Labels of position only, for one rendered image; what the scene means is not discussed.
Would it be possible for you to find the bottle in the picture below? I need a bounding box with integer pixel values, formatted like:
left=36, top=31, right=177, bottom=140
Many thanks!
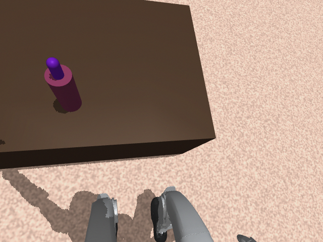
left=44, top=57, right=82, bottom=112

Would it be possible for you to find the right robot foot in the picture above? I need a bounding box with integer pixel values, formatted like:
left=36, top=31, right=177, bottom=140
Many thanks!
left=150, top=197, right=167, bottom=242

